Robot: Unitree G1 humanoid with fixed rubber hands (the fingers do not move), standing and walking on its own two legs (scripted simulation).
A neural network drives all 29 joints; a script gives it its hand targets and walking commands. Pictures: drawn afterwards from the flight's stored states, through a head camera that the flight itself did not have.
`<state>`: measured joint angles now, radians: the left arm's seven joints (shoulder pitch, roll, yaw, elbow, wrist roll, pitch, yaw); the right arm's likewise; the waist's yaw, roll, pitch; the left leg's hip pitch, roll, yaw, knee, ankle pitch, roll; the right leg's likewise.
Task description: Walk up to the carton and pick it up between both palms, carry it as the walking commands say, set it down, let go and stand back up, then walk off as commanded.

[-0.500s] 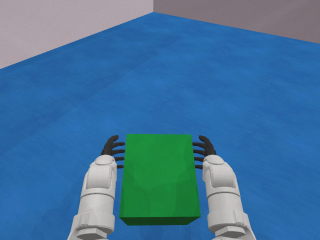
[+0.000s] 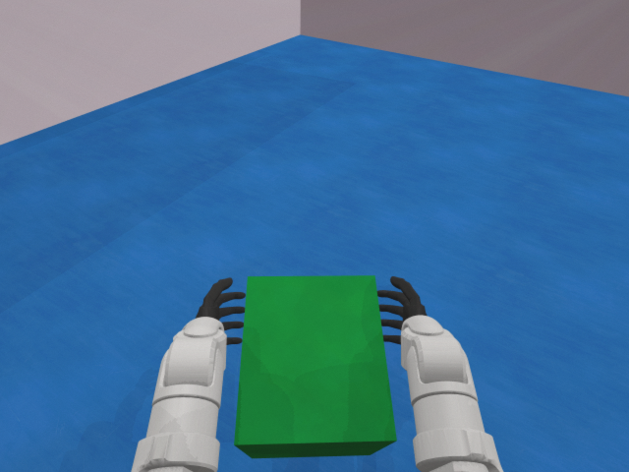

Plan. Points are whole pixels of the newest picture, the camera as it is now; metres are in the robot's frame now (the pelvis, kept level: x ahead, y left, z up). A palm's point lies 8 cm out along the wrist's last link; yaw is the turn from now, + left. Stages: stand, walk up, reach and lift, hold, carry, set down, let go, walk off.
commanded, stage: reach and lift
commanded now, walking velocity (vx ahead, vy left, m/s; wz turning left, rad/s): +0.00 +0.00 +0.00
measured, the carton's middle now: (311, 370) +0.29 +0.00 -0.04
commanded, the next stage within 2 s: hold in 0.18 s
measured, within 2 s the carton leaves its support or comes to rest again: neither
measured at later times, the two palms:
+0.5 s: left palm (209, 335) +0.28 +0.14 +0.05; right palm (416, 332) +0.29 -0.14 +0.06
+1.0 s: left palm (210, 335) +0.29 +0.14 +0.05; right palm (416, 332) +0.29 -0.14 +0.06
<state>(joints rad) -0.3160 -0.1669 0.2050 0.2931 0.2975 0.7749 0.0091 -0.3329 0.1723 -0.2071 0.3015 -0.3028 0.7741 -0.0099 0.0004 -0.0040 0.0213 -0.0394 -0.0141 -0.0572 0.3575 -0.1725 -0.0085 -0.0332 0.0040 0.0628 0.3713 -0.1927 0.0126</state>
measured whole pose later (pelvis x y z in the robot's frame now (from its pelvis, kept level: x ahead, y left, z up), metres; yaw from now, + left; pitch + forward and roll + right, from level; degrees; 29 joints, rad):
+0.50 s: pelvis -0.01 +0.00 +0.00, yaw +0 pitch -8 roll +0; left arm -0.31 -0.17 0.21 0.29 0.29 0.78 0.01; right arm -0.34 0.17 -0.21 0.31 -0.31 0.78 -0.01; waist 0.00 -0.01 0.01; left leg -0.06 -0.01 -0.05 0.38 -0.17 -0.01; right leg -0.06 0.01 0.07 0.39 -0.19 0.01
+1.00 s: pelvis +0.00 +0.00 +0.00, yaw +0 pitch -8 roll +0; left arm -0.30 -0.16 0.19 0.28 0.28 0.79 0.02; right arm -0.32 0.17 -0.20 0.29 -0.30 0.77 -0.01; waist 0.00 -0.01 0.01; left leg -0.06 -0.01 -0.05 0.37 -0.17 -0.01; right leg -0.06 0.01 0.07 0.38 -0.19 0.01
